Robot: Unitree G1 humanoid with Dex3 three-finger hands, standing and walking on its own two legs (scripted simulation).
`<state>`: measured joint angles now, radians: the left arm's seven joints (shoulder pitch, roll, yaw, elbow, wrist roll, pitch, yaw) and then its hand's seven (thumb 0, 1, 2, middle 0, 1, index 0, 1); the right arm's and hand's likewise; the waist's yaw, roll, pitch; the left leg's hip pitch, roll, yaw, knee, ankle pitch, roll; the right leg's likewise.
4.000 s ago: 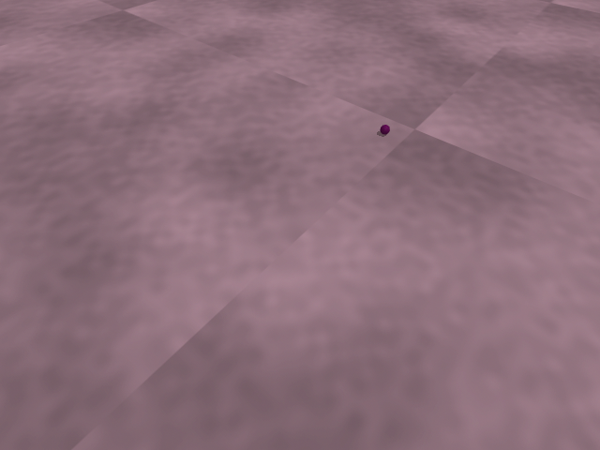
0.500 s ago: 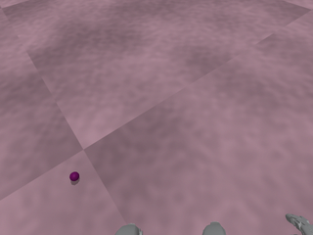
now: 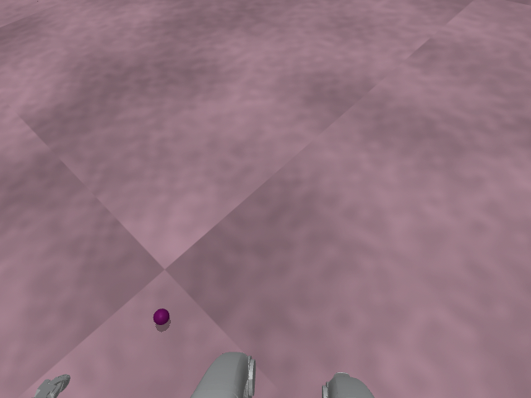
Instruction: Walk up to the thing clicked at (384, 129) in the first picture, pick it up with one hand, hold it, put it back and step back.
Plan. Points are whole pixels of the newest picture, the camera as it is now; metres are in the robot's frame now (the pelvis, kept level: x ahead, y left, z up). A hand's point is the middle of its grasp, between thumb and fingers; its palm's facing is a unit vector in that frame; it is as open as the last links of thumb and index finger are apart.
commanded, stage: walk up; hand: left
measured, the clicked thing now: (161, 316) +0.46 +0.45 -0.71
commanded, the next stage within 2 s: none
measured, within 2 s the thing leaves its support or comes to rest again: neither
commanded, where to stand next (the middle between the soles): -0.03 +0.37 m, yaw -15 degrees
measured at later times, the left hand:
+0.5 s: hand out of the picture +0.03 +0.53 -0.13, palm faces -0.15 -0.84 -0.52, open 7.4 cm
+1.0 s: hand out of the picture +0.00 +0.72 -0.13, palm faces -0.12 -0.85 -0.51, open 7.4 cm
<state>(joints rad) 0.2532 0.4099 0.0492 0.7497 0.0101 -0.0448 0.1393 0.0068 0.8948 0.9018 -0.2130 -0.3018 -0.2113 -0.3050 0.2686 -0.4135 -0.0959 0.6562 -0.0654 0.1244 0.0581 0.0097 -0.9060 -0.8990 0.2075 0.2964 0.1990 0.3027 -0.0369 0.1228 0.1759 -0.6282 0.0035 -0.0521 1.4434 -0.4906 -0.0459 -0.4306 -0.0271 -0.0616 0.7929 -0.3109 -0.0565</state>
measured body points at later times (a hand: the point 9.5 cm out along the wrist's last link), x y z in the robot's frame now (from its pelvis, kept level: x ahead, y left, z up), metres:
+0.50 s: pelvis -0.08 +0.24 +0.00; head -0.01 +0.22 +0.44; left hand +0.03 +0.57 -0.10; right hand -0.07 -0.08 -0.12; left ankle -0.03 +0.32 -0.70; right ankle -0.07 +0.16 -0.67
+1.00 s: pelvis -0.14 +0.43 -0.01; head -0.16 +0.43 +0.44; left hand +0.01 +0.76 -0.09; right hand -0.17 +0.11 -0.13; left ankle -0.13 +0.58 -0.70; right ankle -0.09 +0.25 -0.66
